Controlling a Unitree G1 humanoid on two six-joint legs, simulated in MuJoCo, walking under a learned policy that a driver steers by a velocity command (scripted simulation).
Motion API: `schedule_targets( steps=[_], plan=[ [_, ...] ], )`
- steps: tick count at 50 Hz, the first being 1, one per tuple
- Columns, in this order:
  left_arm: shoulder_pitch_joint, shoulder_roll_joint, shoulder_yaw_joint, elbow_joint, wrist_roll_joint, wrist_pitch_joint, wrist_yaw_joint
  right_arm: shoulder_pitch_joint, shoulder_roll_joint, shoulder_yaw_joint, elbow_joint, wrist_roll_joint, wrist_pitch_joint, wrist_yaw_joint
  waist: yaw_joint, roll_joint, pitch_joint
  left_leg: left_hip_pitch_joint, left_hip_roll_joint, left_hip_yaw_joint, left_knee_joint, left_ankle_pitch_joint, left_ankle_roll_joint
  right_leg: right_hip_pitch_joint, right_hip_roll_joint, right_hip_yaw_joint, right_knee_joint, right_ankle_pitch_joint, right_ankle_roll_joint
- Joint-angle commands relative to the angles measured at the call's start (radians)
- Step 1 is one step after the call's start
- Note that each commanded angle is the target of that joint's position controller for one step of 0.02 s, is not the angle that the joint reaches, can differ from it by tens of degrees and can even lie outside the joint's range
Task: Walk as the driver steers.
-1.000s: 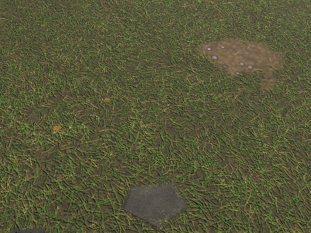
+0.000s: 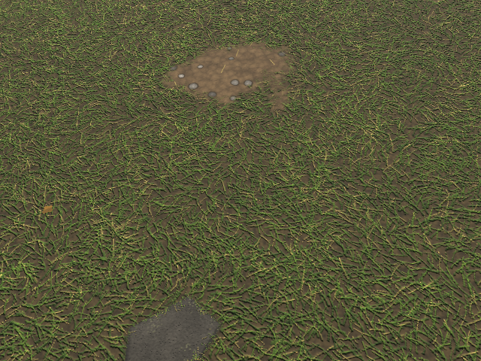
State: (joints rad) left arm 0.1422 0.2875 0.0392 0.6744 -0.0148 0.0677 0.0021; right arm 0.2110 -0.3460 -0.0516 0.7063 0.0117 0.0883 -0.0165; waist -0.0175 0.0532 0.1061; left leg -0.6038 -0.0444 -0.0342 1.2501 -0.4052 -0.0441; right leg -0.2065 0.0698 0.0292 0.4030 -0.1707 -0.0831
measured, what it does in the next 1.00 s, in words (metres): steps to the left, turning left: left foot, then right foot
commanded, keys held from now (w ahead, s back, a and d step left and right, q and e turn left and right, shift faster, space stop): s+q+shift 0.20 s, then w+q+shift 0.22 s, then q+shift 0.12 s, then shift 0.06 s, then e+shift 0.40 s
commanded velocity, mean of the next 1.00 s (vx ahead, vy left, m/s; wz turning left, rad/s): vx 0.08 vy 0.00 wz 0.32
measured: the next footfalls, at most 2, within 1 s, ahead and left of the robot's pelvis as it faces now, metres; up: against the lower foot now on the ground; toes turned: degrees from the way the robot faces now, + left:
left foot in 0.40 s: -0.19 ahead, +0.10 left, +0.00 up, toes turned +20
right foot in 0.76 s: +0.07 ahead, +0.06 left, +0.00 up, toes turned +29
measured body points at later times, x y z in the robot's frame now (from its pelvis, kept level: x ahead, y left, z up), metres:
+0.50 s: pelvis -0.11 +0.05 -0.02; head -0.09 +0.06 +0.42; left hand -0.03 +0.36 -0.11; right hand -0.05 -0.20 -0.15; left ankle -0.23 +0.09 -0.75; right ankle +0.00 -0.08 -0.70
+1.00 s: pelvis -0.04 +0.12 -0.01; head -0.03 +0.14 +0.44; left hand -0.09 +0.38 -0.14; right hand +0.24 -0.03 -0.07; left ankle -0.10 +0.27 -0.69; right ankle +0.03 +0.05 -0.74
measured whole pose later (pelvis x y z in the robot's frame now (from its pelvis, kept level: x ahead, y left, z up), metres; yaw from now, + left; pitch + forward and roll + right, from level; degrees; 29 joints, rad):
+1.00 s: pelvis -0.04 +0.12 -0.01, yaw +22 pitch +1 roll -2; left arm 0.33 0.25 0.04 0.80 0.03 -0.12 -0.05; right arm 0.12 -0.28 0.00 0.57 -0.08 -0.02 0.00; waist 0.05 0.01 0.02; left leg -0.51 0.04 -0.13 1.00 -0.54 -0.10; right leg -0.30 0.12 0.09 0.42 -0.14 -0.08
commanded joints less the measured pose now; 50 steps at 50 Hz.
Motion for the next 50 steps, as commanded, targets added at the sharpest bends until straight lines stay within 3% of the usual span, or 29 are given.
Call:
schedule_targets(
  steps=[1, 4, 10, 12, 13, 14, 15, 17, 19, 20, 21, 22, 23, 25, 27, 30, 32, 34, 38, 39, 40, 41, 42, 43, 44, 45, 46, 48, 50],
  plan=[
    [-0.002, 0.127, 0.027, -0.042, 0.009, 0.005, 0.041, 0.055, -0.107, -0.034, -0.031, 0.005, 0.015, -0.002, 0.02, -0.154, -0.154, 0.05, -0.06, -0.055, 0.177, -0.001, 0.021, 0.06, -0.342, 0.05, -0.023, 0.901, -0.16],
    [-0.039, 0.099, 0.017, -0.06, 0.01, 0.018, 0.055, 0.056, -0.128, -0.052, -0.019, 0.004, 0.018, 0.006, 0.029, -0.157, -0.148, -0.018, -0.055, -0.062, 0.159, -0.014, -0.007, 0.144, -0.37, 0.062, -0.027, 0.743, -0.183],
    [-0.067, 0.06, 0.01, -0.057, 0.031, 0.001, 0.049, 0.079, -0.063, -0.043, -0.017, 0.011, 0.038, 0.009, 0.025, -0.193, -0.162, 0.036, -0.008, -0.005, -0.002, -0.05, -0.048, 0.151, -0.374, 0.033, -0.028, 0.561, -0.202],
    [-0.067, 0.085, 0.023, -0.059, 0.04, -0.009, 0.036, 0.112, -0.066, -0.042, -0.018, 0.008, 0.039, 0.017, 0.024, -0.228, -0.217, 0.123, 0.023, 0.041, -0.152, -0.019, -0.026, 0.119, -0.361, 0.036, -0.117, 0.036, -0.155],
    [-0.042, 0.147, 0.055, -0.085, 0.054, -0.075, 0.043, 0.352, 0.029, 0.007, 0.021, -0.076, -0.015, 0.077, -0.007, -0.181, -0.094, 0.267, 0.039, 0.107, -0.122, 0.121, -0.042, -0.114, -0.426, 0.09, -0.325, -0.438, -0.082],
    [-0.13, 0.208, 0.077, -0.108, 0.042, -0.11, 0.059, 0.385, -0.01, -0.024, 0.047, -0.08, -0.055, 0.11, -0.04, -0.181, -0.059, 0.363, 0.027, 0.148, -0.211, 0.026, -0.046, -0.174, -0.416, 0.092, -0.356, -0.551, 0.018],
    [-0.2, 0.21, 0.081, -0.158, 0.041, -0.127, 0.075, 0.416, -0.059, -0.042, 0.058, -0.076, -0.083, 0.137, -0.037, -0.214, -0.083, 0.42, 0.014, 0.191, -0.322, -0.01, -0.022, -0.139, -0.377, 0.011, -0.36, -0.527, 0.106],
    [-0.192, 0.136, 0.059, -0.186, 0.066, -0.124, 0.094, 0.399, -0.053, -0.048, 0.1, -0.075, -0.111, 0.17, 0.002, -0.17, -0.108, 0.51, 0.041, 0.161, -0.578, 0.0, 0.054, -0.05, -0.349, -0.081, -0.193, -0.445, 0.178],
    [-0.138, 0.084, 0.032, -0.15, 0.081, -0.104, 0.095, 0.377, 0.048, -0.023, 0.136, -0.096, -0.153, 0.185, -0.001, -0.008, -0.071, 0.541, 0.054, 0.113, -0.891, 0.182, 0.146, -0.087, -0.34, -0.105, 0.121, -0.506, 0.119],
    [-0.057, 0.001, 0.002, -0.078, 0.099, -0.099, 0.075, 0.319, 0.061, -0.025, 0.132, -0.104, -0.194, 0.178, 0.018, 0.082, -0.05, 0.517, 0.045, 0.021, -0.843, 0.183, 0.213, -0.227, -0.302, -0.133, 0.435, -0.431, 0.073],
    [0.018, -0.143, -0.043, -0.081, 0.105, -0.109, 0.07, 0.324, -0.013, -0.027, 0.113, -0.096, -0.224, 0.152, 0.084, 0.078, -0.118, 0.534, 0.234, -0.299, -0.745, 0.281, 0.404, -0.433, -0.21, -0.112, 0.657, -0.319, 0.103],
    [0.048, -0.115, -0.041, -0.106, 0.078, -0.142, 0.047, 0.243, -0.131, -0.051, 0.02, -0.1, -0.248, 0.119, 0.05, 0.068, -0.08, 0.5, 0.415, -0.587, -0.958, 0.015, 0.483, -0.606, -0.098, 0.037, 0.67, -0.303, 0.146],
    [-0.119, 0.005, 0.001, -0.126, 0.04, -0.155, 0.022, 0.212, -0.053, -0.041, 0.026, -0.111, -0.259, 0.092, -0.048, 0.071, 0.059, 0.395, 0.382, -0.645, -1.063, -0.399, 0.382, -0.659, -0.107, 0.089, 0.674, -0.237, 0.137],
    [-0.211, 0.124, 0.065, -0.131, 0.043, -0.171, 0.045, 0.18, -0.047, -0.033, 0.007, -0.08, -0.251, 0.071, -0.032, 0.069, 0.059, 0.379, 0.265, -0.539, -1.089, -0.247, 0.321, -0.583, -0.065, 0.039, 0.689, -0.199, 0.129],
    [-0.21, 0.062, 0.046, -0.117, 0.064, -0.18, 0.051, 0.24, -0.005, -0.007, 0.045, -0.079, -0.227, 0.08, -0.021, 0.045, 0.076, 0.473, 0.257, -0.5, -1.03, -0.025, 0.307, -0.59, -0.08, 0.075, 0.65, -0.151, 0.124],
    [-0.231, 0.03, 0.032, -0.099, 0.031, -0.178, 0.038, 0.258, -0.073, -0.032, 0.046, -0.04, -0.216, 0.096, -0.035, 0.028, 0.008, 0.596, 0.2, -0.34, -0.959, 0.458, 0.285, -0.506, -0.064, -0.008, 0.402, -0.08, 0.151],
    [-0.202, 0.003, 0.023, -0.068, 0.052, -0.165, -0.005, 0.294, -0.088, -0.042, 0.04, -0.046, -0.207, 0.095, -0.054, 0.034, -0.027, 0.574, 0.179, -0.243, -0.903, 0.694, 0.253, -0.403, -0.048, -0.09, 0.353, -0.063, 0.143],
    [-0.174, 0.0, 0.022, -0.039, 0.066, -0.156, -0.051, 0.298, -0.05, -0.031, 0.031, -0.065, -0.189, 0.097, -0.051, 0.025, -0.039, 0.525, 0.194, -0.217, -0.87, 0.864, 0.214, -0.342, -0.05, -0.117, 0.347, -0.014, 0.111],
    [0.089, 0.05, 0.033, 0.096, 0.028, -0.18, -0.065, 0.087, -0.096, -0.023, -0.06, -0.039, -0.169, 0.094, 0.089, -0.003, -0.133, 0.419, 0.146, -0.141, -0.647, 1.264, 0.067, 0.004, 0.021, -0.128, 0.155, 0.222, 0.025],
    [0.267, 0.075, 0.035, 0.155, 0.024, -0.191, -0.05, 0.021, -0.117, -0.025, -0.082, -0.047, -0.164, 0.097, 0.148, -0.024, -0.217, 0.324, 0.094, -0.144, -0.446, 1.216, -0.01, 0.199, 0.005, -0.035, 0.129, 0.39, -0.048],
    [0.357, 0.137, 0.048, 0.147, 0.01, -0.197, -0.042, 0.113, -0.034, 0.004, -0.094, -0.082, -0.164, 0.089, 0.118, -0.189, -0.451, 0.129, -0.013, -0.138, 0.002, 0.519, -0.14, 0.533, -0.249, 0.28, 0.196, 0.805, -0.316],
    [0.477, 0.167, 0.055, 0.146, 0.074, -0.198, -0.037, 0.103, -0.028, -0.008, -0.13, -0.083, -0.169, 0.076, 0.141, -0.195, -0.514, -0.077, -0.115, -0.117, 0.283, -0.354, -0.196, 0.605, -0.425, 0.574, 0.064, 1.022, -0.468],
    [0.359, 0.213, 0.074, 0.128, 0.103, -0.224, -0.035, 0.021, -0.012, -0.001, -0.172, -0.055, -0.159, 0.06, 0.098, -0.075, -0.256, -0.206, -0.036, -0.196, 0.347, -0.283, -0.137, 0.401, -0.441, 0.604, 0.006, 0.681, -0.382],
    [0.142, 0.138, 0.058, 0.066, 0.091, -0.224, -0.048, 0.022, -0.075, -0.008, -0.139, -0.07, -0.149, 0.033, 0.034, -0.001, -0.116, -0.189, 0.035, -0.196, 0.317, -0.206, -0.092, 0.14, -0.395, 0.528, -0.059, 0.406, -0.331],
    [-0.007, 0.041, 0.021, 0.018, 0.066, -0.21, -0.051, 0.072, -0.098, -0.012, -0.117, -0.107, -0.139, 0.008, -0.027, -0.012, -0.149, -0.024, 0.072, -0.171, 0.185, -0.168, -0.043, -0.062, -0.323, 0.447, -0.149, 0.331, -0.307],
    [-0.07, 0.004, -0.001, -0.001, 0.052, -0.202, -0.053, 0.064, -0.065, 0.001, -0.126, -0.138, -0.129, -0.001, -0.074, -0.053, -0.101, 0.117, 0.113, -0.156, 0.066, -0.208, -0.032, -0.256, -0.286, 0.41, -0.197, 0.281, -0.288],
    [-0.081, 0.042, 0.008, -0.007, 0.04, -0.197, -0.055, 0.074, -0.038, 0.012, -0.141, -0.14, -0.123, -0.006, -0.102, -0.079, -0.13, 0.25, 0.107, -0.119, -0.009, -0.205, -0.031, -0.332, -0.226, 0.379, -0.204, 0.205, -0.254],
    [-0.066, 0.126, 0.04, -0.023, 0.044, -0.217, -0.045, 0.087, 0.026, 0.04, -0.148, -0.094, -0.1, 0.009, -0.092, -0.063, -0.123, 0.344, 0.071, -0.01, -0.256, -0.127, -0.054, -0.359, -0.116, 0.283, -0.195, 0.066, -0.196],
    [0.031, 0.161, 0.063, -0.025, 0.043, -0.221, -0.045, 0.018, 0.048, 0.057, -0.17, -0.068, -0.088, 0.017, -0.017, -0.106, -0.133, 0.348, 0.03, 0.01, -0.431, -0.103, -0.063, -0.253, -0.12, 0.312, -0.173, 0.019, -0.186]
  ],
)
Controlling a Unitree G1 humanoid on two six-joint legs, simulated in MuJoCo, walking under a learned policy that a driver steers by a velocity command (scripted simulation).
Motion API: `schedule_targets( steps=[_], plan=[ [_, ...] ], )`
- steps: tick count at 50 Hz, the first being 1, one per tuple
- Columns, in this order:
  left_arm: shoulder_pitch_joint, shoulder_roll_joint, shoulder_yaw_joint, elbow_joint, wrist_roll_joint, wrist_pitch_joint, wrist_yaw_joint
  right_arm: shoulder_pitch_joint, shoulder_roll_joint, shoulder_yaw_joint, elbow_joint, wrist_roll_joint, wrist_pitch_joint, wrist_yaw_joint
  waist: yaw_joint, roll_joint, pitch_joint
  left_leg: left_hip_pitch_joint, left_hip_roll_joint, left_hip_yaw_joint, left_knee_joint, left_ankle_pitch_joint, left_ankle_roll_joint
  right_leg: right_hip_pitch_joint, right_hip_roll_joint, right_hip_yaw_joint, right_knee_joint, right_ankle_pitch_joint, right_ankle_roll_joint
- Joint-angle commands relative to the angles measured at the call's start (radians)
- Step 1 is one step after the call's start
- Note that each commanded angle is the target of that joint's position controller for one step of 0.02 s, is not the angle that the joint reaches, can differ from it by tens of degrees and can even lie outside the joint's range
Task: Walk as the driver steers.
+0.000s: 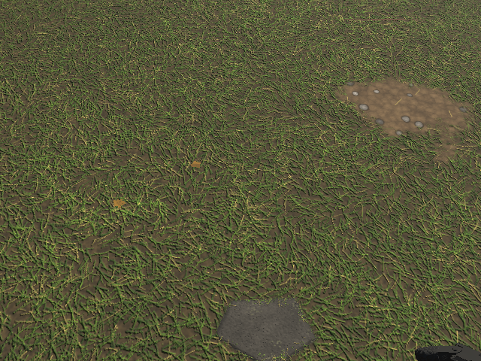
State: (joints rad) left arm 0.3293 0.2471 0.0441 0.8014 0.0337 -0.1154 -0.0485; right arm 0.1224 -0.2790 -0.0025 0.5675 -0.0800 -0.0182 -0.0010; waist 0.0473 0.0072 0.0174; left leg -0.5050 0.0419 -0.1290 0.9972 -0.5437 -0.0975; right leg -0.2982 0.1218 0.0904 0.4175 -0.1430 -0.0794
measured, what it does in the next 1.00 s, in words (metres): steps on the spot: left foot, then right foot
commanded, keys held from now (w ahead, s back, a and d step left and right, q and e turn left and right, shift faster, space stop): e+shift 0.40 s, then shift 0.08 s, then q+shift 0.14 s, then w+q+shift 0.38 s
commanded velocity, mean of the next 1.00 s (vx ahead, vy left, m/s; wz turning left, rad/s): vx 0.20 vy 0.00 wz -0.23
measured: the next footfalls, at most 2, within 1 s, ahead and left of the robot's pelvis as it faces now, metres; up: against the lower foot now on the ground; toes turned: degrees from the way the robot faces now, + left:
left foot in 0.10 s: +0.08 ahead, +0.15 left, +0.00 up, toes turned -11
right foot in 0.62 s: -0.02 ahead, -0.09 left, +0.00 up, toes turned -29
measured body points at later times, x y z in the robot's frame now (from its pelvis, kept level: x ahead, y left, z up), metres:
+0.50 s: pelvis +0.02 +0.07 +0.01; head +0.06 +0.06 +0.46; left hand +0.30 +0.21 -0.08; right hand +0.01 -0.26 -0.06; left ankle +0.04 +0.16 -0.74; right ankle -0.04 -0.07 -0.68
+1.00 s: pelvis +0.08 +0.03 -0.01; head +0.09 +0.05 +0.44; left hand +0.15 +0.30 -0.14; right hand +0.18 -0.25 -0.10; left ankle +0.16 +0.13 -0.68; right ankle -0.05 -0.07 -0.74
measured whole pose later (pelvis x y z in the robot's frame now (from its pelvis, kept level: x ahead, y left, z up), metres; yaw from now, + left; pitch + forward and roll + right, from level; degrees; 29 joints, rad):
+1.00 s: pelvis +0.08 +0.03 -0.01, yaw -12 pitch +0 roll -3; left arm 0.42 0.28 0.05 0.83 0.03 -0.07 0.01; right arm 0.20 -0.27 -0.06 0.68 -0.02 0.05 0.08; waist 0.05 0.02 -0.01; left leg -0.61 0.10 0.06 1.05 -0.08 0.05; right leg 0.02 -0.08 -0.29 0.37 -0.36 0.05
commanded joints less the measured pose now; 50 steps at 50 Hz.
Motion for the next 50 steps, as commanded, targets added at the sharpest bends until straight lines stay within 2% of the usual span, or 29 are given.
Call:
schedule_targets(
  steps=[1, 4, 5, 6, 7, 8, 10, 11, 12, 14, 16, 21, 24, 28, 29, 30, 31, 32, 33, 34, 35, 37, 38, 42, 43, 44, 46, 47, 50],
  plan=[
    [-0.126, 0.205, 0.063, -0.174, 0.0, -0.029, 0.001, 0.117, -0.046, 0.001, -0.029, 0.028, 0.016, 0.007, -0.056, -0.075, -0.052, 0.235, -0.079, 0.098, -0.26, 0.1, -0.001, -0.095, -0.197, 0.303, -0.162, -0.027, -0.201],
    [-0.135, 0.173, 0.051, -0.223, 0.004, 0.009, -0.02, 0.175, -0.103, -0.028, -0.015, 0.054, -0.001, 0.003, -0.08, -0.114, -0.072, 0.339, -0.109, 0.105, -0.572, 0.325, 0.084, -0.038, -0.228, 0.398, -0.055, 0.049, -0.206],
    [-0.1, 0.137, 0.035, -0.215, 0.009, 0.015, -0.022, 0.174, -0.125, -0.04, -0.026, 0.063, -0.013, -0.004, -0.081, -0.104, -0.084, 0.426, -0.062, 0.073, -0.622, 0.446, 0.155, -0.078, -0.218, 0.403, -0.003, 0.023, -0.159],
    [-0.044, 0.066, 0.01, -0.213, 0.013, 0.016, -0.017, 0.237, -0.175, -0.06, -0.023, 0.067, -0.036, -0.015, -0.084, -0.003, -0.144, 0.586, 0.097, -0.043, -0.644, 0.704, 0.31, -0.173, -0.147, 0.333, 0.127, -0.142, -0.071],
    [-0.066, -0.016, -0.017, -0.29, 0.038, 0.011, -0.016, 0.267, -0.271, -0.088, -0.036, 0.055, -0.052, -0.028, -0.076, 0.294, -0.143, 0.67, 0.423, -0.464, -0.751, 0.862, 0.643, -0.444, 0.042, 0.089, 0.368, -0.428, 0.079],
    [-0.081, 0.101, 0.019, -0.255, 0.051, 0.013, -0.011, 0.204, -0.226, -0.074, -0.052, 0.033, -0.071, -0.035, -0.075, 0.069, -0.074, 0.571, 0.448, -0.414, -0.781, 0.83, 0.594, -0.446, -0.082, 0.071, 0.605, -0.461, 0.117],
    [-0.031, 0.175, 0.051, -0.198, 0.036, 0.027, 0.024, 0.008, -0.1, -0.038, -0.099, 0.061, -0.092, -0.03, 0.008, 0.059, -0.058, 0.434, 0.281, -0.117, -0.795, 0.749, 0.424, -0.34, -0.112, -0.005, 0.784, -0.333, 0.147],
    [-0.045, 0.166, 0.051, -0.198, 0.042, 0.029, 0.029, -0.021, -0.069, -0.023, -0.106, 0.068, -0.102, -0.034, 0.019, 0.089, -0.062, 0.427, 0.238, -0.04, -0.797, 0.785, 0.379, -0.327, -0.114, -0.014, 0.79, -0.266, 0.156],
    [-0.075, 0.136, 0.035, -0.203, 0.047, 0.031, 0.011, -0.023, -0.083, -0.028, -0.117, 0.054, -0.104, -0.05, 0.003, 0.081, -0.075, 0.419, 0.215, 0.027, -0.778, 0.871, 0.357, -0.297, -0.11, -0.056, 0.86, -0.244, 0.162],
    [-0.087, 0.106, 0.019, -0.2, 0.013, 0.037, -0.032, 0.024, -0.15, -0.049, -0.11, 0.023, -0.098, -0.072, -0.036, 0.055, -0.082, 0.452, 0.191, 0.13, -0.757, 0.924, 0.348, -0.302, -0.12, -0.07, 0.879, -0.196, 0.177],
    [-0.13, 0.107, 0.013, -0.213, -0.001, 0.042, -0.056, 0.102, -0.184, -0.062, -0.088, 0.02, -0.085, -0.075, -0.083, 0.067, -0.068, 0.521, 0.209, 0.177, -0.755, 0.932, 0.364, -0.331, -0.15, -0.078, 0.791, -0.181, 0.195],
    [-0.184, 0.122, 0.005, -0.239, 0.006, 0.072, -0.065, 0.212, -0.231, -0.092, -0.03, 0.016, -0.08, -0.061, -0.123, 0.083, -0.035, 0.643, 0.314, 0.184, -0.761, 0.998, 0.409, -0.333, -0.215, -0.095, 0.521, -0.199, 0.19],
    [-0.169, 0.139, 0.005, -0.234, 0.025, 0.079, -0.052, 0.147, -0.25, -0.109, -0.03, 0.014, -0.087, -0.047, -0.088, 0.1, -0.034, 0.585, 0.309, 0.21, -0.777, 0.966, 0.405, -0.215, -0.196, -0.126, 0.407, -0.22, 0.156],
    [-0.154, 0.15, 0.005, -0.2, 0.016, 0.075, -0.01, 0.036, -0.224, -0.105, -0.019, 0.04, -0.087, -0.008, -0.035, 0.119, -0.056, 0.522, 0.273, 0.174, -0.743, 0.834, 0.339, -0.049, -0.167, -0.108, 0.171, -0.155, 0.11],
    [-0.119, 0.129, -0.001, -0.17, -0.003, 0.072, -0.011, -0.049, -0.174, -0.08, -0.022, 0.054, -0.079, 0.014, 0.014, 0.078, -0.074, 0.46, 0.232, 0.193, -0.672, 0.77, 0.281, 0.066, -0.168, -0.101, 0.007, -0.02, 0.1],
    [-0.08, 0.103, -0.01, -0.143, -0.045, 0.07, -0.023, -0.094, -0.115, -0.05, -0.014, 0.066, -0.064, 0.043, 0.053, 0.047, -0.098, 0.337, 0.185, 0.218, -0.613, 0.713, 0.226, 0.248, -0.142, -0.123, -0.16, 0.206, 0.089],
    [-0.084, 0.112, -0.007, -0.163, -0.063, 0.072, -0.027, 0.036, -0.076, -0.041, 0.028, 0.047, -0.05, 0.068, 0.011, 0.063, -0.148, 0.255, 0.145, 0.236, -0.617, 0.608, 0.18, 0.395, -0.151, -0.131, -0.097, 0.304, 0.065],
    [-0.027, 0.219, 0.018, -0.183, -0.057, 0.076, -0.002, 0.226, -0.032, -0.036, 0.06, 0.025, -0.041, 0.084, -0.047, -0.085, -0.228, 0.121, 0.084, 0.282, -0.528, 0.187, 0.106, 0.59, -0.343, 0.038, 0.001, 0.514, -0.111],
    [0.064, 0.312, 0.063, -0.167, -0.019, 0.074, 0.026, 0.216, -0.102, -0.058, 0.053, 0.019, -0.064, 0.08, 0.025, -0.154, -0.128, -0.035, 0.009, 0.272, -0.392, 0.019, 0.097, 0.525, -0.469, 0.182, -0.074, 0.096, -0.244],
    [0.128, 0.288, 0.069, -0.127, 0.026, 0.058, 0.055, 0.076, -0.126, -0.065, 0.034, 0.007, -0.075, 0.078, 0.117, -0.186, -0.018, -0.16, 0.012, 0.2, -0.223, -0.012, 0.131, 0.44, -0.498, 0.269, -0.23, -0.43, -0.237],
    [0.093, 0.224, 0.051, -0.115, 0.024, 0.033, 0.072, 0.056, -0.105, -0.06, 0.037, 0.013, -0.083, 0.067, 0.091, -0.233, 0.038, -0.247, 0.017, 0.161, -0.066, -0.017, 0.161, 0.393, -0.524, 0.312, -0.313, -0.532, -0.195],
    [-0.039, 0.096, -0.003, -0.14, 0.012, 0.009, 0.073, 0.129, -0.098, -0.061, 0.082, 0.022, -0.089, 0.053, -0.01, -0.175, 0.047, -0.211, 0.037, 0.071, 0.089, 0.084, 0.188, 0.289, -0.523, 0.21, -0.34, -0.417, -0.135],
    [-0.09, 0.072, -0.018, -0.154, 0.009, 0.006, 0.075, 0.12, -0.08, -0.055, 0.079, 0.021, -0.089, 0.055, -0.037, -0.152, 0.046, -0.196, 0.034, 0.061, 0.109, 0.155, 0.181, 0.254, -0.499, 0.133, -0.344, -0.362, -0.106],
    [-0.056, 0.119, -0.018, -0.136, 0.052, 0.02, 0.098, 0.075, -0.005, -0.03, 0.063, 0.031, -0.087, 0.106, -0.004, -0.108, 0.044, -0.215, 0.038, 0.1, 0.097, 0.362, 0.102, 0.238, -0.441, -0.12, -0.338, -0.222, -0.07],
    [0.009, 0.211, 0.033, -0.078, -0.032, 0.037, 0.073, 0.005, -0.084, -0.071, 0.044, 0.089, -0.015, 0.093, -0.002, -0.024, 0.021, -0.162, 0.043, 0.151, 0.013, 0.477, 0.114, 0.231, -0.391, -0.193, -0.298, -0.114, -0.04],
    [0.025, 0.195, 0.03, -0.065, -0.044, 0.041, 0.065, -0.007, -0.062, -0.062, 0.025, 0.083, 0.018, 0.091, 0.002, -0.095, 0.024, -0.136, 0.035, 0.175, -0.009, 0.489, 0.115, 0.213, -0.385, -0.233, -0.274, -0.09, -0.036],
    [0.054, 0.17, 0.036, -0.043, -0.029, 0.042, 0.062, -0.01, -0.052, -0.061, 0.012, 0.075, 0.049, 0.092, 0.012, -0.163, 0.034, -0.123, 0.063, 0.167, -0.036, 0.439, 0.123, 0.211, -0.417, -0.237, -0.265, -0.145, -0.044],
    [0.057, 0.176, 0.042, -0.037, 0.006, 0.033, 0.062, 0.048, -0.085, -0.079, 0.04, 0.06, 0.058, 0.085, -0.009, -0.171, 0.004, -0.098, 0.067, 0.194, 0.098, 0.54, 0.14, 0.23, -0.449, -0.236, -0.204, -0.12, -0.066],
    [0.053, 0.176, 0.053, -0.018, 0.006, 0.021, 0.06, 0.002, -0.099, -0.096, 0.036, 0.049, 0.076, 0.07, -0.023, -0.119, 0.08, -0.18, 0.108, 0.172, 0.115, 0.423, 0.175, 0.261, -0.502, -0.238, -0.15, -0.169, -0.057]
  ],
)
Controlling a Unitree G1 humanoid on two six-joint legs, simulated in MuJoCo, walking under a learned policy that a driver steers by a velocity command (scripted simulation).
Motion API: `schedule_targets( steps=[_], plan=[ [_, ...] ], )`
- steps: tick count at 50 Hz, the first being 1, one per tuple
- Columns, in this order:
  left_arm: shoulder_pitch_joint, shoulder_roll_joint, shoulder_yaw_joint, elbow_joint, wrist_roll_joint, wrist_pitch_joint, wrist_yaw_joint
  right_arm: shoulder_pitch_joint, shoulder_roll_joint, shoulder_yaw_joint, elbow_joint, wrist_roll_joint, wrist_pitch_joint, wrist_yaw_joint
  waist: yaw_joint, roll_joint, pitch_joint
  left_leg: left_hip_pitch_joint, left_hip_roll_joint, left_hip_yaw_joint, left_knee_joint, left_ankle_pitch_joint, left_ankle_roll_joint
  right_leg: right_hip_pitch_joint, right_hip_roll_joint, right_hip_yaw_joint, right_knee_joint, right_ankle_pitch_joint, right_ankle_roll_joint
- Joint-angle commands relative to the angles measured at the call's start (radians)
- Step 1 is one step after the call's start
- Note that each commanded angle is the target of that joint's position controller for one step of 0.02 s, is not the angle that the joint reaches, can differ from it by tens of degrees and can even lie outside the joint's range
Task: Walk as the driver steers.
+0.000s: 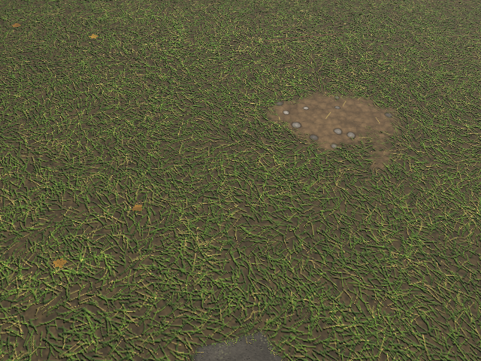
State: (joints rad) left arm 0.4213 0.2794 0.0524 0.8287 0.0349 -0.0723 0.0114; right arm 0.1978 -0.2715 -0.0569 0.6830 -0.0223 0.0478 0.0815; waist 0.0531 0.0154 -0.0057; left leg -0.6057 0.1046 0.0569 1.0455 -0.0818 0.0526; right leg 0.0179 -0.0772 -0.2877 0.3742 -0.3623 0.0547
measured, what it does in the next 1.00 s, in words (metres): goes down, turning right: left foot, then right foot 0.18 m lower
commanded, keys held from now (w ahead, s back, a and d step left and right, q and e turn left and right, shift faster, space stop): w+q+shift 0.18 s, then w+shift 0.04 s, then w+e+shift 0.44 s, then e+shift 0.34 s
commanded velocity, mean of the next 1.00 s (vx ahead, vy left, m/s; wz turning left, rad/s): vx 0.79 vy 0.00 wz -0.19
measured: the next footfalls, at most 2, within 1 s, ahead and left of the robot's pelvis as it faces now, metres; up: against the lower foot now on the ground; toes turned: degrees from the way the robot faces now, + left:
left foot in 0.08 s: +0.08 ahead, +0.12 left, +0.00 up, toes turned +13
right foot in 0.58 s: +0.49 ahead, +0.15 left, -0.18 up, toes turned +9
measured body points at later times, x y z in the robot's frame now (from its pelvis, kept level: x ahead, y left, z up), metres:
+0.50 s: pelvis +0.29 +0.13 -0.09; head +0.31 +0.14 +0.36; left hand +0.44 +0.40 -0.20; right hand +0.29 -0.14 -0.22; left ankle +0.04 +0.11 -0.73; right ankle +0.47 +0.11 -0.79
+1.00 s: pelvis +0.67 +0.23 -0.19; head +0.71 +0.21 +0.26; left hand +0.80 +0.50 -0.31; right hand +0.85 -0.04 -0.28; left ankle +0.80 +0.35 -0.91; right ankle +0.57 +0.14 -0.80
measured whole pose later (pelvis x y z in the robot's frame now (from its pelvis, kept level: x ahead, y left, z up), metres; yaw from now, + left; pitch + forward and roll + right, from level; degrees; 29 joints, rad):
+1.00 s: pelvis +0.67 +0.23 -0.19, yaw -15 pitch +0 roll +1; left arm 0.29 0.28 0.07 0.80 -0.05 0.01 0.04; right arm -0.02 -0.19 -0.02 0.70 0.00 -0.06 -0.03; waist 0.06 0.00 0.08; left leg -0.41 0.02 -0.03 0.55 -0.14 -0.05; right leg -0.51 0.07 0.07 1.37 -0.53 0.05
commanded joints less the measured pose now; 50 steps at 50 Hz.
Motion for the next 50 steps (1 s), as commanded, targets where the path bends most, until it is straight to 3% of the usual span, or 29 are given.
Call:
schedule_targets(
  steps=[1, 3, 5, 6, 7, 8, 9, 11, 13, 17, 20, 24, 27, 28, 29, 30, 31, 32, 33, 34, 37, 39, 40, 42, 43, 44, 45, 47, 50],
  plan=[
    [-0.039, 0.151, 0.05, -0.035, 0.003, -0.021, 0.0, -0.088, -0.109, -0.044, -0.08, -0.012, 0.017, -0.016, -0.031, -0.123, 0.124, -0.081, 0.044, 0.004, 0.069, -0.106, 0.036, -0.036, -0.311, 0.124, -0.073, 0.112, -0.176],
    [-0.099, 0.18, 0.06, -0.033, -0.006, -0.016, -0.003, -0.025, -0.109, -0.05, -0.059, -0.01, 0.032, -0.027, -0.096, -0.117, 0.106, 0.1, 0.013, 0.065, 0.013, -0.234, 0.069, -0.09, -0.294, 0.033, 0.08, 0.409, -0.123],
    [-0.241, 0.244, 0.08, -0.052, -0.025, 0.002, -0.015, 0.317, -0.133, -0.074, 0.048, 0.024, 0.02, -0.055, -0.305, -0.054, -0.045, 0.634, -0.121, 0.2, -0.022, -0.29, 0.12, -0.358, -0.249, -0.014, 0.575, 0.88, -0.098],
    [-0.341, 0.201, 0.071, -0.07, -0.024, 0.024, -0.025, 0.48, -0.123, -0.07, 0.137, 0.031, -0.001, -0.061, -0.394, 0.164, 0.011, 0.779, -0.145, 0.064, -0.286, -0.359, 0.176, -0.638, -0.132, 0.054, 1.076, 0.348, -0.083],
    [-0.368, 0.051, 0.029, -0.125, 0.01, 0.021, -0.028, 0.377, -0.162, -0.054, 0.16, 0.053, -0.016, -0.058, -0.279, 0.439, 0.2, 0.617, -0.071, -0.175, -0.332, 0.019, 0.173, -0.947, 0.01, 0.138, 1.384, -0.224, -0.061],
    [-0.387, 0.036, 0.006, -0.236, 0.048, 0.013, -0.008, 0.322, -0.22, -0.041, 0.1, 0.085, -0.045, -0.06, -0.187, 0.402, 0.106, 0.583, 0.013, -0.487, -0.517, 0.227, 0.2, -1.026, 0.034, 0.277, 1.279, -0.194, -0.037],
    [-0.402, 0.081, 0.014, -0.247, 0.047, 0.007, -0.007, 0.315, -0.277, -0.06, 0.082, 0.058, -0.052, -0.075, -0.171, 0.253, 0.071, 0.539, 0.145, -0.742, -0.694, -0.021, 0.274, -1.019, 0.036, 0.29, 1.22, -0.192, -0.001],
    [-0.322, 0.114, 0.021, -0.156, 0.039, 0.02, -0.013, 0.194, -0.259, -0.059, 0.083, -0.003, -0.059, -0.09, -0.061, -0.012, 0.098, 0.337, 0.156, -0.686, -0.595, -0.232, 0.279, -0.898, -0.029, 0.345, 1.03, -0.08, 0.006],
    [-0.25, 0.111, 0.023, -0.091, 0.036, 0.06, -0.019, 0.13, -0.23, -0.049, 0.086, -0.034, -0.093, -0.083, -0.021, 0.012, 0.093, 0.27, 0.091, -0.522, -0.506, -0.195, 0.224, -0.834, -0.036, 0.31, 0.952, 0.139, -0.024],
    [-0.447, 0.046, 0.004, -0.106, -0.008, 0.043, -0.066, 0.188, -0.125, -0.027, 0.168, 0.013, -0.171, -0.087, -0.063, 0.0, 0.136, 0.108, -0.067, -0.276, -0.557, -0.441, 0.159, -0.585, 0.035, 0.232, 0.413, 0.731, -0.091],
    [-0.443, 0.019, 0.001, -0.056, -0.04, 0.042, -0.082, 0.277, -0.08, -0.018, 0.207, -0.006, -0.175, -0.098, -0.106, 0.004, 0.117, 0.224, -0.047, -0.159, -0.466, -0.327, 0.114, -0.504, 0.109, 0.254, 0.326, 0.875, -0.14],
    [-0.45, 0.025, 0.007, -0.043, -0.003, 0.032, -0.062, 0.365, -0.072, -0.007, 0.259, -0.043, -0.168, -0.114, -0.133, -0.021, 0.182, 0.484, -0.025, -0.082, -0.301, 0.042, 0.065, -0.559, 0.147, 0.16, 0.21, 0.763, -0.184],
    [0.02, 0.084, 0.038, 0.113, -0.002, 0.047, -0.045, 0.241, -0.081, -0.005, 0.254, -0.033, -0.15, -0.14, 0.076, 0.022, -0.013, 0.5, -0.014, -0.004, 0.2, 0.653, 0.032, -0.134, 0.129, 0.142, 0.09, 0.742, -0.237],
    [0.237, 0.127, 0.063, 0.184, -0.006, 0.051, -0.057, 0.101, -0.08, -0.018, 0.235, -0.022, -0.139, -0.147, 0.237, -0.003, -0.022, 0.283, -0.071, 0.029, 0.735, 0.405, 0.002, 0.051, 0.001, 0.313, -0.006, 0.75, -0.365],
    [0.417, 0.116, 0.058, 0.228, -0.036, 0.053, -0.07, -0.162, -0.064, -0.017, 0.171, -0.017, -0.141, -0.129, 0.375, -0.1, 0.036, 0.024, -0.213, 0.131, 1.041, -0.31, 0.015, 0.199, -0.01, 0.325, -0.058, 0.77, -0.386],
    [0.335, 0.15, 0.051, 0.238, -0.018, 0.05, -0.065, -0.127, 0.026, 0.014, 0.056, -0.02, -0.16, -0.114, 0.159, -0.232, 0.1, -0.3, -0.194, 0.009, 0.978, -0.471, 0.021, 0.29, -0.033, 0.45, 0.23, 1.013, -0.331],
    [0.29, 0.084, 0.032, 0.23, -0.021, 0.033, -0.053, -0.055, 0.04, 0.036, 0.007, -0.026, -0.177, -0.101, 0.074, -0.135, -0.012, -0.495, -0.14, -0.135, 0.827, -0.389, 0.009, 0.463, -0.107, 0.729, 0.211, 0.88, -0.426],
    [0.193, 0.109, 0.043, 0.193, -0.018, 0.024, -0.041, -0.019, -0.017, 0.037, 0.009, -0.04, -0.191, -0.096, 0.028, -0.028, -0.022, -0.536, -0.098, -0.18, 0.65, -0.34, 0.004, 0.412, -0.161, 0.895, 0.063, 0.445, -0.466],
    [-0.012, 0.166, 0.06, 0.147, -0.011, 0.015, 0.006, -0.036, -0.054, 0.033, 0.007, -0.043, -0.17, -0.088, -0.088, -0.066, 0.059, -0.485, -0.056, -0.223, 0.455, -0.326, -0.047, 0.161, -0.218, 1.058, -0.104, 0.13, -0.483],
    [-0.122, 0.132, 0.04, 0.102, -0.01, 0.002, 0.017, -0.079, -0.119, 0.016, 0.019, -0.056, -0.154, -0.084, -0.129, 0.058, 0.145, -0.33, -0.016, -0.225, 0.264, -0.295, -0.108, -0.099, -0.189, 1.057, -0.167, 0.148, -0.477],
    [-0.042, 0.115, 0.028, 0.107, -0.01, -0.023, 0.009, -0.199, -0.073, 0.038, -0.012, -0.016, -0.138, -0.092, -0.091, 0.09, 0.194, 0.123, -0.035, -0.107, -0.168, -0.131, -0.152, -0.49, -0.054, 0.791, -0.119, 0.839, -0.392],
    [0.005, 0.107, 0.034, 0.12, -0.041, -0.012, -0.011, -0.163, -0.012, 0.053, 0.008, 0.003, -0.14, -0.086, -0.05, 0.007, 0.103, 0.377, -0.138, -0.03, -0.306, 0.09, -0.114, -0.533, 0.107, 0.651, -0.008, 0.853, -0.266],
    [0.016, 0.063, 0.034, 0.094, -0.116, -0.018, 0.019, -0.227, -0.026, 0.027, -0.036, 0.045, -0.173, -0.103, -0.039, 0.039, 0.062, 0.478, -0.213, -0.09, -0.441, 0.093, -0.127, -0.56, 0.169, 0.767, 0.036, 0.704, -0.217],
    [-0.035, 0.111, 0.04, 0.089, -0.105, -0.01, 0.021, -0.109, -0.059, -0.003, -0.028, 0.043, -0.178, -0.119, -0.152, 0.019, -0.067, 0.678, -0.223, -0.107, -0.616, 0.255, -0.098, -0.479, 0.24, 0.706, 0.293, 0.736, -0.126],
    [-0.061, 0.093, 0.035, 0.07, -0.089, -0.006, 0.015, 0.055, -0.094, -0.016, 0.004, 0.032, -0.172, -0.13, -0.223, 0.009, -0.197, 0.911, -0.09, -0.198, -0.546, 0.413, -0.038, -0.565, 0.277, 0.643, 0.556, 0.493, -0.073],
    [-0.032, -0.006, 0.008, 0.029, -0.055, 0.004, 0.018, 0.202, -0.133, -0.013, 0.027, 0.018, -0.15, -0.141, -0.228, 0.138, -0.372, 1.083, 0.205, -0.432, -0.418, 0.867, 0.06, -0.645, 0.331, 0.521, 0.865, -0.309, -0.059],
    [0.101, 0.014, 0.002, -0.022, -0.092, 0.01, 0.017, 0.2, -0.126, -0.001, 0.017, -0.012, -0.145, -0.118, -0.163, 0.281, -0.541, 1.13, 0.428, -0.728, -0.456, 0.899, 0.215, -0.696, 0.278, 0.548, 1.076, -0.397, -0.037],
    [0.005, 0.052, 0.014, -0.059, -0.093, 0.066, 0.028, -0.031, -0.039, -0.004, -0.02, 0.025, -0.117, -0.112, -0.113, 0.166, -0.262, 0.853, 0.301, -0.576, -0.567, 0.42, 0.187, -0.83, 0.114, 0.401, 1.113, -0.209, 0.011],
    [-0.039, 0.036, 0.039, -0.112, -0.078, 0.115, 0.032, -0.217, -0.028, -0.001, -0.021, 0.02, -0.1, -0.106, 0.005, 0.095, 0.0, 0.389, 0.192, -0.297, -0.717, 0.294, 0.12, -0.705, 0.018, 0.349, 0.964, -0.142, 0.012]
  ],
)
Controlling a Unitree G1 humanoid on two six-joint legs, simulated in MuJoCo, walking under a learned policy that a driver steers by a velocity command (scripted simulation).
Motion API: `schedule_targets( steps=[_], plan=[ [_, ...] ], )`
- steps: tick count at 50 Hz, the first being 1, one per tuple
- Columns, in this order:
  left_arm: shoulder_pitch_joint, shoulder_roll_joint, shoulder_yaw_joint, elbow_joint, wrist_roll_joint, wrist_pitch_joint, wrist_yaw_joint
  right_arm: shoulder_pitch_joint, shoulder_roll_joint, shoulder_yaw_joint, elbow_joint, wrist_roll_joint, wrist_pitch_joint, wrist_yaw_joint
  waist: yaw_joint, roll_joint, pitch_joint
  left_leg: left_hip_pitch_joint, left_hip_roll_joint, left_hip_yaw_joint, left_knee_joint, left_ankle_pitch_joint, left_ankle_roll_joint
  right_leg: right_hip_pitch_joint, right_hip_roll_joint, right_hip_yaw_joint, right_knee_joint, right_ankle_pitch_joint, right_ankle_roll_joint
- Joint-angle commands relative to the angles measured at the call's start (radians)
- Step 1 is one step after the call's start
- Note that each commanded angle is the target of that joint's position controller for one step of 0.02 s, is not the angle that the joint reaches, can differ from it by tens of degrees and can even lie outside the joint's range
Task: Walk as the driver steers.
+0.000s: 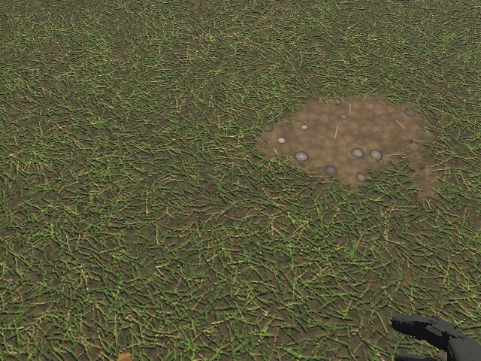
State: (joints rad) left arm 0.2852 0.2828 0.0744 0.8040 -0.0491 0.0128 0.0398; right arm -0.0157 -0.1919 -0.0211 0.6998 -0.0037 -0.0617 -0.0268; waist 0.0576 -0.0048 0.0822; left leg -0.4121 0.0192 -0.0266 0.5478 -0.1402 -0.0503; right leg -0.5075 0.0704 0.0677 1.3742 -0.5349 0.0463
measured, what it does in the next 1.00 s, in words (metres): walks ahead: right foot, then left foot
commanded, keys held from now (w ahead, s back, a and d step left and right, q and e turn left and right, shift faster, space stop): e+shift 0.16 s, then shift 0.06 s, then q+shift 0.36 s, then w+q+shift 0.32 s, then w+shift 0.02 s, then w+e+shift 0.08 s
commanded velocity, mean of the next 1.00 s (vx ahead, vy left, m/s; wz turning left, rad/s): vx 0.28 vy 0.00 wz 0.14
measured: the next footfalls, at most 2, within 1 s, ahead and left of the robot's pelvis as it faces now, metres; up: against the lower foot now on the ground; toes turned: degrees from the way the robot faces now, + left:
right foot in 0.24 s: +0.18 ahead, -0.13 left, +0.00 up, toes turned -17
left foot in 0.70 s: +0.15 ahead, +0.10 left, +0.00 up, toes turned +4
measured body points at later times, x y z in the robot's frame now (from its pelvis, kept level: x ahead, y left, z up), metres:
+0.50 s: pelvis +0.12 -0.02 +0.01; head +0.15 -0.04 +0.46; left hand +0.35 +0.17 -0.08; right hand +0.17 -0.31 -0.12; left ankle +0.14 +0.12 -0.67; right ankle +0.15 -0.12 -0.72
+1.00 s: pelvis +0.27 +0.04 +0.02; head +0.29 +0.08 +0.47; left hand +0.44 +0.32 -0.08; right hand +0.27 -0.25 -0.09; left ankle +0.11 +0.10 -0.72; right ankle +0.44 -0.09 -0.67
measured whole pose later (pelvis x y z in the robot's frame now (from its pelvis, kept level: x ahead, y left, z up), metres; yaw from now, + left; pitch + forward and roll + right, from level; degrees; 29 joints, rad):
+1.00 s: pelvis +0.27 +0.04 +0.02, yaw +14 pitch +4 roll -2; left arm 0.03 0.29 0.06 0.72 0.04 -0.01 -0.06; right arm 0.52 -0.25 -0.07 0.89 -0.01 -0.05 0.02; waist -0.10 -0.03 -0.02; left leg 0.07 -0.03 -0.17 0.21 -0.33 0.08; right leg -0.68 -0.05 -0.02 0.77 -0.06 0.05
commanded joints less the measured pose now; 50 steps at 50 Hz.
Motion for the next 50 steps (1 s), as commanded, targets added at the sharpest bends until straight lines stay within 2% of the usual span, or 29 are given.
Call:
schedule_targets(
  steps=[1, 5, 9, 11, 12, 13, 14, 15, 16, 17, 20, 22, 24, 29, 31, 32, 33, 34, 35, 36, 37, 38, 40, 41, 42, 43, 45, 48, 50],
  plan=[
    [0.066, 0.006, 0.011, -0.12, 0.011, 0.034, 0.001, -0.024, -0.127, -0.047, -0.029, -0.002, 0.004, 0.003, 0.004, 0.132, -0.067, 0.119, 0.269, -0.146, -0.262, 0.371, 0.223, -0.137, -0.146, -0.033, -0.133, 0.064, 0.019],
    [0.017, 0.028, 0.016, -0.171, 0.016, 0.025, -0.028, -0.064, -0.202, -0.081, -0.022, 0.012, 0.0, -0.009, 0.007, 0.108, -0.202, 0.124, 0.266, 0.022, -0.255, 0.369, 0.227, 0.06, -0.166, -0.06, -0.479, 0.349, -0.023],
    [-0.073, 0.092, 0.038, -0.21, 0.026, 0.049, -0.061, -0.016, -0.23, -0.093, 0.005, 0.041, 0.003, 0.001, -0.02, 0.11, -0.186, 0.166, 0.294, 0.09, -0.197, 0.198, 0.185, 0.152, -0.128, -0.107, -0.66, 0.389, -0.069],
    [-0.073, 0.111, 0.052, -0.211, 0.04, 0.048, -0.057, 0.024, -0.232, -0.095, 0.03, 0.056, 0.006, 0.009, -0.005, 0.056, -0.172, 0.155, 0.263, 0.13, -0.067, 0.151, 0.133, 0.258, -0.071, -0.134, -0.806, 0.427, -0.113],
    [-0.023, 0.154, 0.067, -0.199, 0.05, 0.04, -0.043, 0.09, -0.199, -0.084, 0.056, 0.045, 0.006, 0.02, 0.007, -0.05, -0.189, 0.066, 0.202, 0.169, 0.107, 0.115, 0.085, 0.416, -0.079, -0.074, -0.892, 0.581, -0.159],
    [0.004, 0.286, 0.086, -0.224, 0.062, 0.029, -0.022, 0.152, -0.14, -0.058, 0.029, -0.011, 0.009, 0.034, -0.034, -0.382, -0.24, -0.217, 0.066, 0.23, 0.497, -0.479, -0.011, 0.631, -0.399, 0.319, -0.918, 1.031, -0.311],
    [-0.017, 0.252, 0.06, -0.265, 0.087, 0.016, -0.023, 0.138, -0.185, -0.061, 0.033, 0.002, 0.014, 0.036, 0.01, -0.304, -0.396, -0.271, 0.023, 0.048, 0.702, -0.568, -0.021, 0.603, -0.516, 0.448, -0.979, 0.952, -0.461],
    [-0.021, 0.18, 0.035, -0.251, 0.091, 0.004, -0.031, 0.086, -0.236, -0.073, 0.045, 0.038, 0.027, 0.034, 0.034, -0.157, -0.37, -0.255, 0.056, 0.006, 0.736, -0.499, 0.001, 0.544, -0.459, 0.331, -0.991, 0.85, -0.416],
    [-0.061, 0.118, 0.014, -0.22, 0.076, -0.006, -0.032, 0.102, -0.205, -0.065, 0.064, 0.042, 0.038, 0.028, -0.001, -0.111, -0.32, -0.249, 0.079, -0.01, 0.669, -0.451, 0.015, 0.498, -0.396, 0.233, -0.985, 0.74, -0.344],
    [-0.111, 0.077, -0.004, -0.209, 0.068, -0.009, -0.029, 0.114, -0.186, -0.058, 0.088, 0.033, 0.049, 0.018, -0.02, -0.085, -0.282, -0.214, 0.099, -0.022, 0.6, -0.411, 0.006, 0.447, -0.361, 0.167, -0.994, 0.669, -0.294],
    [-0.223, 0.11, 0.0, -0.193, 0.09, -0.014, -0.006, 0.158, -0.201, -0.061, 0.109, 0.028, 0.073, 0.006, -0.074, -0.114, -0.204, -0.042, 0.063, 0.025, 0.485, -0.286, -0.022, 0.259, -0.31, 0.012, -1.032, 0.655, -0.272],
    [-0.223, 0.137, 0.013, -0.186, 0.084, -0.01, 0.01, 0.157, -0.206, -0.061, 0.1, 0.031, 0.077, 0.0, -0.057, -0.093, -0.204, -0.06, 0.056, 0.042, 0.448, -0.268, -0.03, 0.298, -0.349, 0.012, -1.036, 0.655, -0.299],
    [-0.209, 0.124, 0.014, -0.172, 0.077, -0.002, 0.023, 0.149, -0.188, -0.055, 0.082, 0.034, 0.086, 0.005, -0.043, -0.084, -0.2, -0.079, 0.076, 0.043, 0.415, -0.268, -0.029, 0.332, -0.392, 0.02, -1.047, 0.61, -0.314],
    [-0.229, 0.114, 0.024, -0.145, 0.067, 0.007, 0.03, 0.159, -0.18, -0.062, 0.046, 0.03, 0.102, 0.026, -0.053, -0.107, -0.183, -0.033, 0.081, 0.086, 0.307, -0.275, 0.004, 0.354, -0.423, -0.046, -1.03, 0.602, -0.284],
    [-0.227, 0.147, 0.041, -0.142, 0.039, 0.001, 0.019, 0.211, -0.183, -0.068, 0.054, 0.041, 0.104, 0.042, -0.073, -0.116, -0.215, 0.066, 0.078, 0.121, 0.227, -0.26, 0.059, 0.313, -0.438, -0.047, -1.087, 0.193, -0.238],
    [-0.259, 0.157, 0.046, -0.142, 0.016, -0.004, 0.013, 0.279, -0.186, -0.075, 0.079, 0.041, 0.104, 0.048, -0.115, -0.116, -0.208, 0.161, 0.057, 0.159, 0.15, -0.231, 0.097, 0.244, -0.422, -0.061, -1.099, -0.022, -0.199],
    [-0.301, 0.137, 0.043, -0.144, 0.009, -0.009, 0.008, 0.383, -0.192, -0.086, 0.131, 0.039, 0.104, 0.048, -0.163, -0.089, -0.183, 0.274, 0.019, 0.199, 0.096, -0.235, 0.132, 0.15, -0.383, -0.105, -1.051, -0.148, -0.16],
    [-0.34, 0.087, 0.034, -0.147, 0.018, -0.012, 0.002, 0.524, -0.203, -0.099, 0.2, 0.042, 0.097, 0.043, -0.216, 0.015, -0.137, 0.387, 0.0, 0.164, 0.027, -0.315, 0.176, 0.026, -0.316, -0.18, -0.864, -0.212, -0.117],
    [-0.408, -0.008, 0.013, -0.168, 0.022, -0.017, -0.014, 0.633, -0.256, -0.115, 0.233, 0.033, 0.075, 0.034, -0.255, 0.273, -0.04, 0.454, 0.186, -0.2, -0.143, -0.557, 0.281, -0.242, -0.196, -0.279, -0.385, -0.187, -0.055],
    [-0.476, -0.032, 0.002, -0.246, -0.005, -0.051, -0.03, 0.544, -0.302, -0.098, 0.158, 0.016, 0.019, 0.051, -0.197, 0.299, 0.02, 0.456, 0.333, -0.786, -0.394, -0.815, 0.432, -0.537, -0.036, -0.078, -0.228, -0.103, -0.043],
    [-0.522, 0.038, 0.013, -0.259, -0.023, -0.093, -0.048, 0.443, -0.29, -0.097, 0.122, 0.003, -0.015, 0.051, -0.178, 0.181, 0.053, 0.458, 0.385, -0.813, -0.487, -0.839, 0.427, -0.613, -0.093, 0.024, -0.199, 0.024, -0.073],
    [-0.49, 0.087, 0.026, -0.244, -0.014, -0.121, -0.056, 0.388, -0.271, -0.089, 0.103, 0.013, -0.035, 0.044, -0.136, 0.152, 0.053, 0.469, 0.363, -0.743, -0.468, -0.721, 0.391, -0.612, -0.111, 0.037, -0.237, 0.144, -0.086],
    [-0.429, 0.106, 0.039, -0.188, 0.041, -0.144, -0.051, 0.369, -0.237, -0.078, 0.09, 0.036, -0.028, 0.029, -0.098, 0.065, 0.013, 0.427, 0.274, -0.541, -0.422, -0.497, 0.32, -0.466, -0.131, 0.029, -0.378, 0.313, -0.066],
    [-0.348, 0.072, 0.013, -0.148, 0.156, -0.088, -0.078, 0.375, -0.286, -0.097, 0.099, -0.022, 0.001, 0.034, -0.096, 0.08, 0.001, 0.323, 0.163, -0.401, -0.446, -0.377, 0.266, -0.306, -0.115, -0.051, -0.386, 0.393, -0.034],
    [-0.331, 0.054, 0.014, -0.145, 0.145, -0.059, -0.089, 0.402, -0.263, -0.095, 0.104, -0.023, 0.007, 0.039, -0.095, 0.106, -0.005, 0.299, 0.123, -0.35, -0.439, -0.303, 0.261, -0.255, -0.097, -0.076, -0.385, 0.413, -0.015],
    [-0.336, 0.049, 0.009, -0.152, 0.124, -0.04, -0.091, 0.438, -0.24, -0.091, 0.117, -0.011, 0.009, 0.046, -0.105, 0.099, -0.011, 0.307, 0.104, -0.327, -0.429, -0.254, 0.264, -0.25, -0.096, -0.084, -0.393, 0.42, 0.0],
    [-0.373, 0.048, 0.0, -0.167, 0.096, -0.024, -0.091, 0.501, -0.218, -0.089, 0.13, -0.003, 0.01, 0.051, -0.129, 0.103, -0.009, 0.342, 0.099, -0.333, -0.419, -0.208, 0.279, -0.277, -0.095, -0.086, -0.44, 0.429, 0.018],
    [-0.434, 0.038, -0.015, -0.176, 0.092, -0.036, -0.1, 0.547, -0.201, -0.083, 0.145, -0.002, -0.001, 0.043, -0.17, 0.145, 0.01, 0.41, 0.105, -0.281, -0.445, -0.137, 0.273, -0.262, -0.1, -0.122, -0.615, 0.497, 0.015],
    [-0.505, 0.047, -0.018, -0.199, 0.087, -0.043, -0.107, 0.589, -0.201, -0.079, 0.161, -0.006, -0.013, 0.037, -0.211, 0.163, 0.037, 0.479, 0.146, -0.267, -0.479, -0.058, 0.268, -0.257, -0.106, -0.158, -0.699, 0.508, -0.021]
  ],
)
